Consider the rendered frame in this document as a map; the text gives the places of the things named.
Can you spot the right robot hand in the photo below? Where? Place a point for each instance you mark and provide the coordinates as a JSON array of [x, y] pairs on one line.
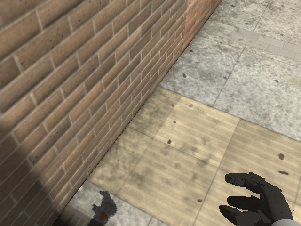
[[263, 211]]

